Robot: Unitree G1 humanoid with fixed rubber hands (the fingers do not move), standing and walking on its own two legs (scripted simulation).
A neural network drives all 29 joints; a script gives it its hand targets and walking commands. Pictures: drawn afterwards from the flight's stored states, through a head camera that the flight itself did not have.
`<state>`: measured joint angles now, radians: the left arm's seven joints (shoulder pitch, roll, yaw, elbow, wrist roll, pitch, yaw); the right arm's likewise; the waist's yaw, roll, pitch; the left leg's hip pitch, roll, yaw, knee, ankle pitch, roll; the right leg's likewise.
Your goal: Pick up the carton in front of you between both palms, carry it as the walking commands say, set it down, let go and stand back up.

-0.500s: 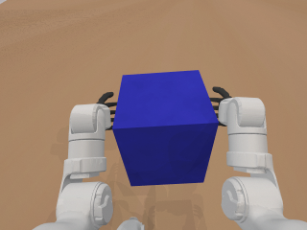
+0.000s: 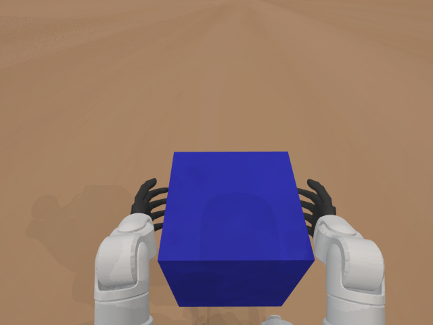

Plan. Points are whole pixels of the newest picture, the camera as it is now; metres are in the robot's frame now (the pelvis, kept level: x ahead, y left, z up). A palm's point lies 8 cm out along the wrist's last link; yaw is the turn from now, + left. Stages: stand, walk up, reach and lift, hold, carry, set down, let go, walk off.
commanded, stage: carry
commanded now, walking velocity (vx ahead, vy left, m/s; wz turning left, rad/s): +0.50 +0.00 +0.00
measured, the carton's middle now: (230, 233) +0.30 -0.01 +0.00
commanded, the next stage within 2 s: none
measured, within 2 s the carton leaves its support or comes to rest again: neither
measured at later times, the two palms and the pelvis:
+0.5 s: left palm (170, 114) +0.56 +0.13 +0.09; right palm (293, 114) +0.58 -0.17 +0.08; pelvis +0.30 -0.03 +0.00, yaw +3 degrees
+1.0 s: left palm (170, 88) +0.70 +0.15 +0.07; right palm (277, 91) +0.69 -0.15 +0.07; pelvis +0.42 +0.00 -0.02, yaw +0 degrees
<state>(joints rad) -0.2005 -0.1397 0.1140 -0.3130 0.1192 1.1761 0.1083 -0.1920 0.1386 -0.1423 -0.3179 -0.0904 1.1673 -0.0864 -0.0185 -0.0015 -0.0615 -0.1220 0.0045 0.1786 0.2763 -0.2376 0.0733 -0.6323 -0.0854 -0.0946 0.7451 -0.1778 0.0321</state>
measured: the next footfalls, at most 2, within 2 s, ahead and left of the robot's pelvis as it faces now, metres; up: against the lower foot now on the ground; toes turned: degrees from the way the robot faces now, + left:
right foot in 0.18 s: +0.34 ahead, -0.12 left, +0.00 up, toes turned -9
left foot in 0.62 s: +0.51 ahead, +0.10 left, +0.00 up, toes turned +12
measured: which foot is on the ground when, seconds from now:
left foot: down 0.00-0.22, up 0.24-0.60, down 0.62-1.00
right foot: up 0.00-0.16, down 0.18-1.00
